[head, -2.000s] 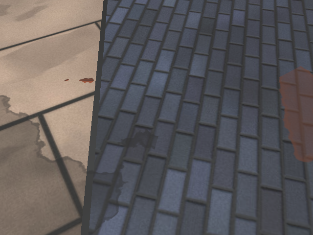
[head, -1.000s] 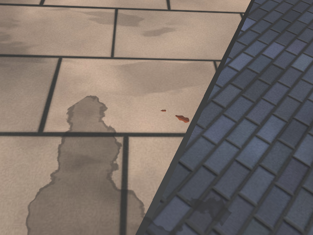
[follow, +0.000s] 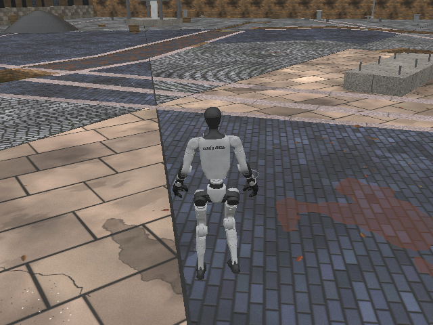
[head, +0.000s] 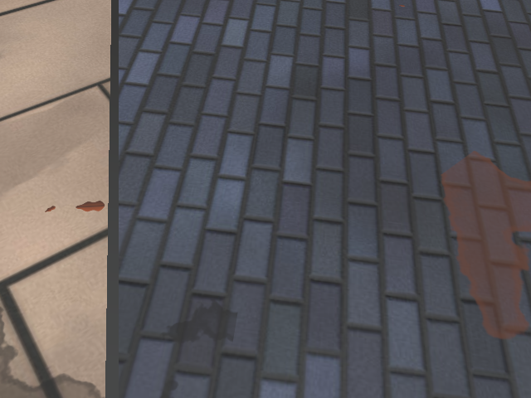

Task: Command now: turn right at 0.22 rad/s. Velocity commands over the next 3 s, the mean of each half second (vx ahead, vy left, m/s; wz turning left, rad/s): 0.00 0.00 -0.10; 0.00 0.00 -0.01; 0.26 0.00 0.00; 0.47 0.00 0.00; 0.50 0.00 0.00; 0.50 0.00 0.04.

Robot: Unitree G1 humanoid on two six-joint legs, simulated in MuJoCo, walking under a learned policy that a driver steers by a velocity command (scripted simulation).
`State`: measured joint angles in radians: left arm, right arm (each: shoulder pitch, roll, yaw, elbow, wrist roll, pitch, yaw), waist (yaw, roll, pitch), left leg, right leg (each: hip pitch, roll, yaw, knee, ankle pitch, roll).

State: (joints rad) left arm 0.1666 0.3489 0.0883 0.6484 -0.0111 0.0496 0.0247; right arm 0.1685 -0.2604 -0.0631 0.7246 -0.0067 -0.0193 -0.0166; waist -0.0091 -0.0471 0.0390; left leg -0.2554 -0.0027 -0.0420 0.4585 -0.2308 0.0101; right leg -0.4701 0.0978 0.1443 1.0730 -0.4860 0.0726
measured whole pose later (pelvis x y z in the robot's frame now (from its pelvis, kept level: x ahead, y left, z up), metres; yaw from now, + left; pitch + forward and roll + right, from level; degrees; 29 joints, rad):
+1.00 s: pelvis +0.00 -0.03 -0.01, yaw -1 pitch -2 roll +0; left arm 0.25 0.23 0.03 0.85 0.01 -0.01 0.02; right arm 0.21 -0.24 -0.04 1.02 0.00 0.01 -0.05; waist -0.01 0.00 0.04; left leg -0.20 0.04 -0.05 0.49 -0.27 -0.06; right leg -0.17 0.03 0.04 0.51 -0.31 -0.01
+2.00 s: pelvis +0.38 -0.04 +0.00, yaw +0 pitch +0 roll -2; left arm 0.29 0.25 0.05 0.96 0.00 -0.10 -0.03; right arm 0.20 -0.28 -0.05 0.90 0.01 -0.08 -0.02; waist 0.03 0.04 0.03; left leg -0.63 0.14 -0.04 1.06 -0.21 0.02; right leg -0.14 0.08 -0.06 0.28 -0.14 -0.08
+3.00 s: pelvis +0.95 -0.04 +0.00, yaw +1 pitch +1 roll -1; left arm 0.17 0.25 0.06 0.91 0.00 -0.10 -0.03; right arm 0.30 -0.27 -0.06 0.94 0.03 -0.08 -0.01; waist 0.00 0.04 0.04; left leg -0.42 0.05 -0.05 1.16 -0.35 0.05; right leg -0.29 0.03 -0.09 0.43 -0.15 -0.06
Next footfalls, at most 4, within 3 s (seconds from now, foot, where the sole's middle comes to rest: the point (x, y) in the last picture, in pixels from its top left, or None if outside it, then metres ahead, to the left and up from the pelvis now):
0.16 right None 0.02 -0.15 -0.78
1.76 right None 0.43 -0.13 -0.78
2.28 left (217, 296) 0.73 0.11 -0.78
2.84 right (297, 209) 1.04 -0.12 -0.78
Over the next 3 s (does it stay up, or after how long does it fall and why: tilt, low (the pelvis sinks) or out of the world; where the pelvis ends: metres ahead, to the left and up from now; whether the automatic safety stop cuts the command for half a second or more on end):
stays up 0.95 -0.04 0.00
